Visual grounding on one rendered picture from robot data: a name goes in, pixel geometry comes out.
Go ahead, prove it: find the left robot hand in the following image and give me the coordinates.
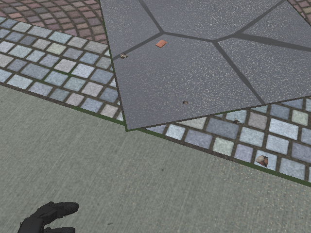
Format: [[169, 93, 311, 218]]
[[17, 201, 79, 233]]

